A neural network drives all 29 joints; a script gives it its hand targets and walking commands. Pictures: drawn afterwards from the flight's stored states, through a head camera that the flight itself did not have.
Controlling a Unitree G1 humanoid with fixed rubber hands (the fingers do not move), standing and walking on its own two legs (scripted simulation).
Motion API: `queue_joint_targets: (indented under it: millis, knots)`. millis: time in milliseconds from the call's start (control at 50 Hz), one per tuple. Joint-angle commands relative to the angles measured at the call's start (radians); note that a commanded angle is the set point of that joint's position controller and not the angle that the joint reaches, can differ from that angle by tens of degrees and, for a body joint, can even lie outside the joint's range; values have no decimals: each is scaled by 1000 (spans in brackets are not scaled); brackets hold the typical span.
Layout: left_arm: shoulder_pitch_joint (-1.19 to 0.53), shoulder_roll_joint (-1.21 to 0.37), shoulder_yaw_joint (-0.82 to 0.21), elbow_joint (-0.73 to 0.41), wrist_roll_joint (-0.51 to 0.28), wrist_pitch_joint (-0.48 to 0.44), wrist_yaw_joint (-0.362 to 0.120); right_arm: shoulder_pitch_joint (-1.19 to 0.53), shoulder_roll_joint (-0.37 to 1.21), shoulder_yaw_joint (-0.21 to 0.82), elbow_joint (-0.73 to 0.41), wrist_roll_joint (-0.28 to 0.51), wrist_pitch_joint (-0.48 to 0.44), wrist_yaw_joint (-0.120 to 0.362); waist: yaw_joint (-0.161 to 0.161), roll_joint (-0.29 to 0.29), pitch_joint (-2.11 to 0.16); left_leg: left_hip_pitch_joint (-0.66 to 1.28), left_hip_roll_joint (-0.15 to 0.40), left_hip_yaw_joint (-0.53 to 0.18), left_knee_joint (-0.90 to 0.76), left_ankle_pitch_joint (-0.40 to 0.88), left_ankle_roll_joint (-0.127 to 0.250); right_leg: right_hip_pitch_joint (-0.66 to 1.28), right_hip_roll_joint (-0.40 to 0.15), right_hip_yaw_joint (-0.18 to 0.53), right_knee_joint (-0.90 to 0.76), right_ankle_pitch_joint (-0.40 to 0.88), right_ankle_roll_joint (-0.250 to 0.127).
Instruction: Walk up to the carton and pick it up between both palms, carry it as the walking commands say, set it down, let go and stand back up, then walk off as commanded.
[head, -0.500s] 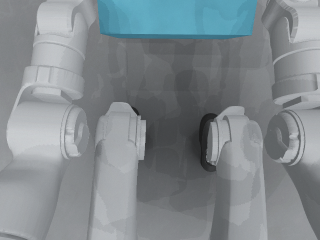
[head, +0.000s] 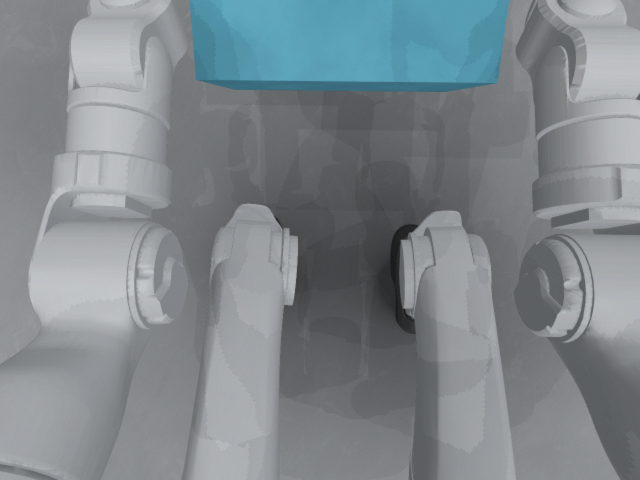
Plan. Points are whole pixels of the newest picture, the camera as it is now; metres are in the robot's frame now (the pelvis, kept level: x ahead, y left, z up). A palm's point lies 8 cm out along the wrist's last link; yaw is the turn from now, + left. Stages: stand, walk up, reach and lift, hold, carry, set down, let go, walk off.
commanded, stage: reach and lift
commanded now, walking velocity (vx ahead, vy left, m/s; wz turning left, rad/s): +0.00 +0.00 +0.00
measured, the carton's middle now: out of the picture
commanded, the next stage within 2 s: none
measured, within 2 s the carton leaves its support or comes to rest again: neither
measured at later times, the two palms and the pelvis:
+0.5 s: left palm out of the picture +0.53 +0.19 -0.04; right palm out of the picture +0.54 -0.16 -0.04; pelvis +0.00 +0.00 +0.05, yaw +0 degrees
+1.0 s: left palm out of the picture +0.51 +0.19 +0.03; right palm out of the picture +0.52 -0.15 +0.03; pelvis +0.00 +0.01 +0.10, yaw +0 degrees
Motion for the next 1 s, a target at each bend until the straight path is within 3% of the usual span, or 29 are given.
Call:
queue_joint_targets:
  millis: [0, 340, 980]
  knots:
    - [-767, -1058, -472, -292, -163, -45, -481, -779, 1051, 503, -254, 195, -52, 435, 16, 8, -2449, 672, -66, 247, -180, 172, 81, 618, 62, -217, -197, 191, -60]
    - [-728, -1118, -514, -338, -175, -16, -479, -728, 1077, 520, -283, 196, -27, 452, -9, 28, -2507, 821, -70, 225, -282, 153, 70, 696, 70, -213, -298, 167, -65]
    - [-606, -1205, -565, -393, -175, 11, -490, -600, 1167, 573, -327, 189, 1, 473, -14, 29, -2523, 1039, -67, 194, -504, 124, 63, 931, 65, -181, -518, 147, -62]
